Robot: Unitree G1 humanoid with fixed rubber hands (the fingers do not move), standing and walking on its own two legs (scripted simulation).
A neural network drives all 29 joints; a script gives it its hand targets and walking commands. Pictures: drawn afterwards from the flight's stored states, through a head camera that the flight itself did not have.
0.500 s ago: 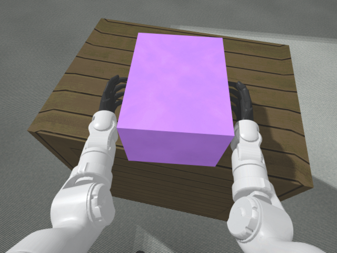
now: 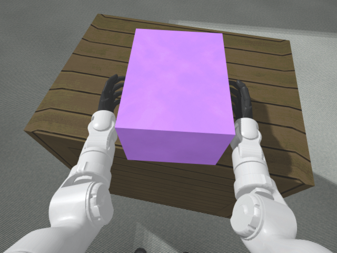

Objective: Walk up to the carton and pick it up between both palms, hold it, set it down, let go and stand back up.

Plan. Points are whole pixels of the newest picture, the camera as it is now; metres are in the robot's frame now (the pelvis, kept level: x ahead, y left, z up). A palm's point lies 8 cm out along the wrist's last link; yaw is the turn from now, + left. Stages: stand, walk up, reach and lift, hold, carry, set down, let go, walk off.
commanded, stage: set down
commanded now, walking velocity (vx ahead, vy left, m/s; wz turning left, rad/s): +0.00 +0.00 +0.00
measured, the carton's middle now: (175, 96) +0.49 -0.03 +0.03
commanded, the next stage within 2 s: none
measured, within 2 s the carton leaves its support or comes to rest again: neither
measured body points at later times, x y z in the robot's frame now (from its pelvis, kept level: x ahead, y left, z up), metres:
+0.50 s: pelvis -0.01 +0.02 -0.01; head +0.08 +0.01 +0.43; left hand +0.47 +0.14 +0.07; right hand +0.44 -0.21 +0.08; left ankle +0.00 +0.13 -0.75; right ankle -0.03 -0.10 -0.75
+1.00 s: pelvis -0.02 +0.01 +0.00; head -0.01 +0.02 +0.45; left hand +0.40 +0.18 +0.09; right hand +0.36 -0.24 +0.08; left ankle +0.00 +0.13 -0.75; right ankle -0.03 -0.10 -0.75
